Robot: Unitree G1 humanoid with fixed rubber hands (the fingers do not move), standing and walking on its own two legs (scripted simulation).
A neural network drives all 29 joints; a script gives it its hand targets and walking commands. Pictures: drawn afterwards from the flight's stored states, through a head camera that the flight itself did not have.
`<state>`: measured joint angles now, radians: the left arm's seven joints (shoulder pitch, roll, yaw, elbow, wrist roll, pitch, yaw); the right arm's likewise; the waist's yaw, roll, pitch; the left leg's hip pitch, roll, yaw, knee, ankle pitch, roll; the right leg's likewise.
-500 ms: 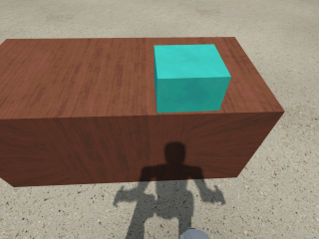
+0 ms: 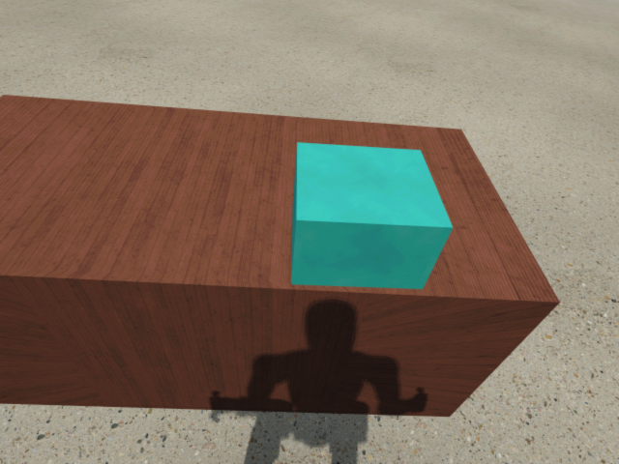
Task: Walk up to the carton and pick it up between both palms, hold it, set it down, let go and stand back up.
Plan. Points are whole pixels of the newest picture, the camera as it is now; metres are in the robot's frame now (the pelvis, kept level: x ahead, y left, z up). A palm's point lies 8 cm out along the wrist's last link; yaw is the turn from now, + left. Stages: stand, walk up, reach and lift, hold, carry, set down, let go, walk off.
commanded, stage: walk up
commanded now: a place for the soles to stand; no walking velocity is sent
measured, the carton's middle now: (358, 214) +0.59 -0.08 -0.02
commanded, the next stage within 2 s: none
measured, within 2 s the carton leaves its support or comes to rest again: neither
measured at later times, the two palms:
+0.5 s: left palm (188, 453) +0.16 +0.16 -0.08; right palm out of the picture +0.22 -0.45 -0.07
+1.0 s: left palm (185, 440) +0.18 +0.16 -0.08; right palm (594, 398) +0.26 -0.43 -0.07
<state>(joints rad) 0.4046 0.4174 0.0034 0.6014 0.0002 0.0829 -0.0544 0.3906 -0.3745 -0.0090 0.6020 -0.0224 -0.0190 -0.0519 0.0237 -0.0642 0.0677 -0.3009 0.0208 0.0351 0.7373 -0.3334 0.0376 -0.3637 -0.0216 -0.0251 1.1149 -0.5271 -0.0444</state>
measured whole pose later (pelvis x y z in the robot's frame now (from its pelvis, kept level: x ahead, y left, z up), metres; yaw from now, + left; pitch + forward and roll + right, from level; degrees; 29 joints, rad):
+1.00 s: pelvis +0.12 -0.14 +0.00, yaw +1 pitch -2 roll +0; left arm 0.38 0.42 0.00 0.60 0.00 0.00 -0.01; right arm 0.27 -0.40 -0.01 0.60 -0.02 0.03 -0.02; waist 0.05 0.01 0.06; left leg -0.43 0.00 -0.06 0.71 -0.25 -0.02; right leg -0.33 -0.01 -0.12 0.74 -0.38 -0.04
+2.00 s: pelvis +0.07 -0.12 +0.02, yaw +2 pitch -3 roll -3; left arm 0.38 0.42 0.00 0.60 0.00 0.00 -0.01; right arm 0.27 -0.38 -0.01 0.61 -0.02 0.03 0.03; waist 0.04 0.01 0.05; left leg -0.43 -0.01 -0.06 0.59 -0.22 0.02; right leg -0.32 -0.01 -0.12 0.60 -0.36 -0.04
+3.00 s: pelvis +0.16 -0.17 +0.01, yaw +5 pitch +1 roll +2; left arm 0.39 0.41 0.01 0.60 0.00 -0.01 -0.01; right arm 0.33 -0.41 -0.01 0.62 -0.02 0.03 0.01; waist 0.02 0.03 0.05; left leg -0.54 0.01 -0.09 0.88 -0.34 0.00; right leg -0.33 -0.01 -0.08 0.65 -0.35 -0.06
